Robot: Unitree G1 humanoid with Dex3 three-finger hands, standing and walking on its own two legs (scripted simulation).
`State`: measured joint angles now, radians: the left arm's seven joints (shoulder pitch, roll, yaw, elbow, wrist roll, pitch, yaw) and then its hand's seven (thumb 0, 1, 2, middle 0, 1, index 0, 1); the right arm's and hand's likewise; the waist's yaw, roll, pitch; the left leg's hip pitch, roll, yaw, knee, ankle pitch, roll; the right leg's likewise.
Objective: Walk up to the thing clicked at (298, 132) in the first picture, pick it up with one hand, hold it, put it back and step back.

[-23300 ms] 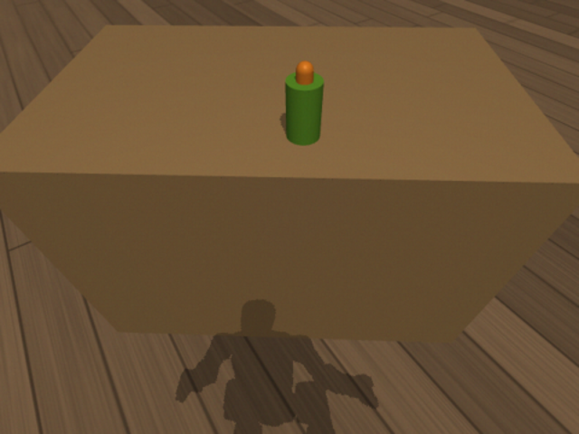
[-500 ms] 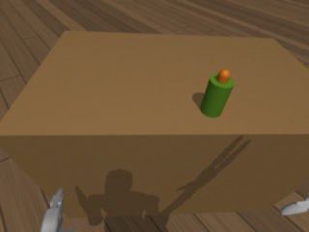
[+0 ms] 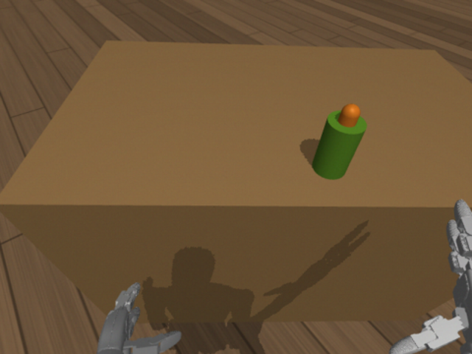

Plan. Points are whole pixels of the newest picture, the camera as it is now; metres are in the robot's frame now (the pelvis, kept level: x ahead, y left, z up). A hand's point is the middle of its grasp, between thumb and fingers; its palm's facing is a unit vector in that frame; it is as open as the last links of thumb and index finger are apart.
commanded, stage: home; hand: right
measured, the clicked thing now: (339, 139) +0.48 -0.20 +0.11
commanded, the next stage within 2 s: none
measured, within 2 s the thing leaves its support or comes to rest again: neither
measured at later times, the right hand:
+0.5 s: hand (336, 334) +0.18 -0.18 -0.10, palm faces +0.08 +0.97 -0.21, open 17.6 cm
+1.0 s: hand (353, 344) +0.16 -0.21 -0.13, palm faces -0.07 +0.94 -0.32, open 17.5 cm
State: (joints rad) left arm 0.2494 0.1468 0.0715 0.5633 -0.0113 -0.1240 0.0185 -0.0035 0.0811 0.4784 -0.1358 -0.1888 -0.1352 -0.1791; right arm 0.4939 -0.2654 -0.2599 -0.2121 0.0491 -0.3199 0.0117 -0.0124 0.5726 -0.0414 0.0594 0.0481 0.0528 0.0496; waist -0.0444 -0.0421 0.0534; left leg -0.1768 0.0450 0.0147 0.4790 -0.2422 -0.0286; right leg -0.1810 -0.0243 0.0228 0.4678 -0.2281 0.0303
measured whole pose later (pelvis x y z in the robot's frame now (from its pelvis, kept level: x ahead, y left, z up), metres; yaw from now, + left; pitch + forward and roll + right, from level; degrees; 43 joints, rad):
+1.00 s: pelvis +0.02 +0.00 -0.01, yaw +1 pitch +0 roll +0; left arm 0.17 0.29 0.00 0.78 0.04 -0.01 0.00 0.01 0.90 0.89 -0.21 -0.30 -0.20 -0.30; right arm 0.20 -0.28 0.02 0.76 -0.03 -0.06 -0.02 -0.01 0.55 -0.05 0.06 0.05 0.05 0.05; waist 0.02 -0.02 0.01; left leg -0.25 0.04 -0.01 0.55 -0.30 -0.03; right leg -0.25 -0.03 0.00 0.56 -0.30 0.03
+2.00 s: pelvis +0.00 -0.02 +0.01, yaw +2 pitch -3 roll +0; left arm 0.13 0.36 -0.01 1.14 0.02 0.00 -0.02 0.01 0.90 0.89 -0.21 -0.30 -0.20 -0.30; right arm 0.15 -0.37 0.04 1.10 -0.01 -0.01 0.01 -0.01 0.55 -0.04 0.06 0.05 0.05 0.05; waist 0.01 0.00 0.04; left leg -0.15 0.06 -0.03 0.36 -0.17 -0.05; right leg -0.15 -0.01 -0.02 0.38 -0.18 0.01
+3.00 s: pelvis +0.01 +0.00 +0.01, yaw +1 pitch -2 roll +0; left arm 0.11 0.36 0.00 1.14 0.02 0.00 -0.01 0.01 0.90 0.89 -0.21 -0.30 -0.20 -0.30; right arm 0.12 -0.36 0.02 1.12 -0.01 0.00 0.01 0.00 -0.15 -0.66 0.19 0.27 0.18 0.27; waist 0.01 -0.01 0.05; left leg -0.12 0.04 0.00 0.34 -0.18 -0.03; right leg -0.12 -0.03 0.00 0.34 -0.18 0.03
